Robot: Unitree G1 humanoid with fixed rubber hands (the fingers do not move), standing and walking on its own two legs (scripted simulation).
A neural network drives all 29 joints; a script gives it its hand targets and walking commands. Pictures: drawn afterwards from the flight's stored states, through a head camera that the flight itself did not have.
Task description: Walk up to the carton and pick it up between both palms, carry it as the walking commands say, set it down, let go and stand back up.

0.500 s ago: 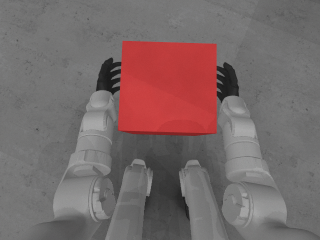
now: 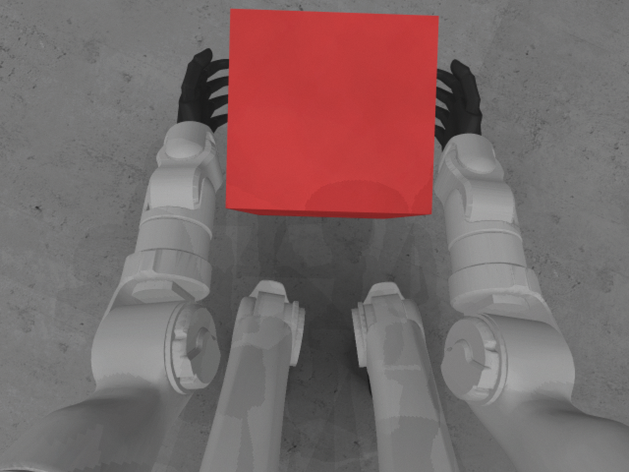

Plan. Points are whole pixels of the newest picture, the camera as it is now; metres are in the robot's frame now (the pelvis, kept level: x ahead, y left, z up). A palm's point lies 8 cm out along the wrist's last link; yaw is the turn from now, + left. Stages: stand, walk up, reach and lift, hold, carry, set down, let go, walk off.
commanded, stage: set down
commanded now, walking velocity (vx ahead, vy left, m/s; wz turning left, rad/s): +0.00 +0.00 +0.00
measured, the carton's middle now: (326, 140) +0.50 +0.01 -0.18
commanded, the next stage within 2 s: none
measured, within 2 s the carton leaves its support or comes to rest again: rests again in 1.70 s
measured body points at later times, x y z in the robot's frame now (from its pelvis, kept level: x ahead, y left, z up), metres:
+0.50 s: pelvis -0.01 +0.00 -0.06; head +0.33 +0.01 +0.24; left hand +0.53 +0.16 -0.20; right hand +0.53 -0.14 -0.20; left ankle +0.10 +0.13 -0.44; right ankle +0.11 -0.13 -0.44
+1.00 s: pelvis +0.00 +0.00 -0.08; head +0.35 +0.01 +0.20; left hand +0.54 +0.16 -0.24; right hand +0.53 -0.14 -0.24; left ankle +0.10 +0.12 -0.44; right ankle +0.11 -0.13 -0.44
